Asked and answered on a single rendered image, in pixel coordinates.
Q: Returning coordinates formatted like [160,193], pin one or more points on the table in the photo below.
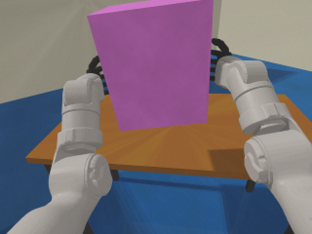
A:
[213,149]

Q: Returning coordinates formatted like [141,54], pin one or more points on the carton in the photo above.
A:
[155,56]

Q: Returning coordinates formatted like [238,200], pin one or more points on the robot left upper arm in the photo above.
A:
[76,184]

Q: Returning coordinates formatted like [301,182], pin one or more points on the left robot hand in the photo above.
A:
[92,68]

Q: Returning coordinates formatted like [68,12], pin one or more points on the right robot hand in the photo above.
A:
[219,54]

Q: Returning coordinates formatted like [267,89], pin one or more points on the right robot forearm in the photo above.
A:
[260,110]

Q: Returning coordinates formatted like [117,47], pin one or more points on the robot right upper arm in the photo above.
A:
[283,162]

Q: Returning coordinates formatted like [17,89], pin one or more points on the left robot forearm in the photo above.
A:
[80,111]

